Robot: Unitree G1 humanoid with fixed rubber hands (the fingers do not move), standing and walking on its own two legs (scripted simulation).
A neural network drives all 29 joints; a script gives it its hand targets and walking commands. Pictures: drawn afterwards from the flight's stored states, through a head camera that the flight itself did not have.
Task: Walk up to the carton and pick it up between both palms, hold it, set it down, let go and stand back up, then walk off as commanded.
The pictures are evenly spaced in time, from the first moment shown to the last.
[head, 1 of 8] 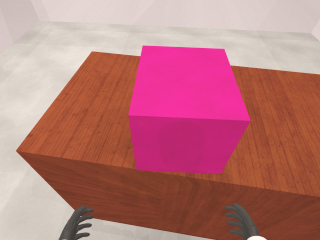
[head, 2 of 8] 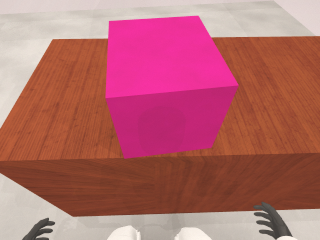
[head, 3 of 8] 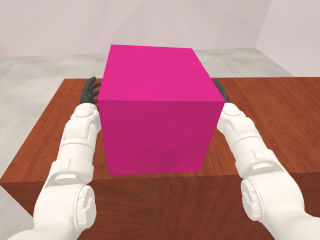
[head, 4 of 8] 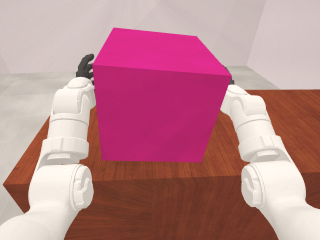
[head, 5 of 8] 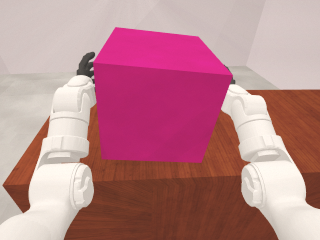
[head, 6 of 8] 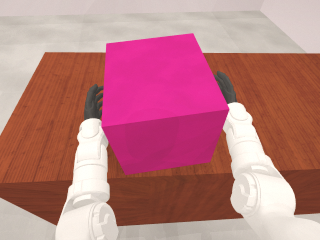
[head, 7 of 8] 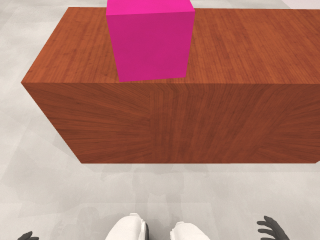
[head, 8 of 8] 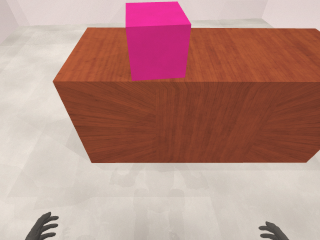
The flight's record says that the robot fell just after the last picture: no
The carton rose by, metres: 0.20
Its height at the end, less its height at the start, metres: +0.00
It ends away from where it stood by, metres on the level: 0.03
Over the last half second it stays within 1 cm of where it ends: yes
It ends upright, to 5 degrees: yes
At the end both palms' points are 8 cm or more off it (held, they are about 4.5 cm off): yes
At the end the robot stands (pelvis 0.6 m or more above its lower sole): yes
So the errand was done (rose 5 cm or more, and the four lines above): yes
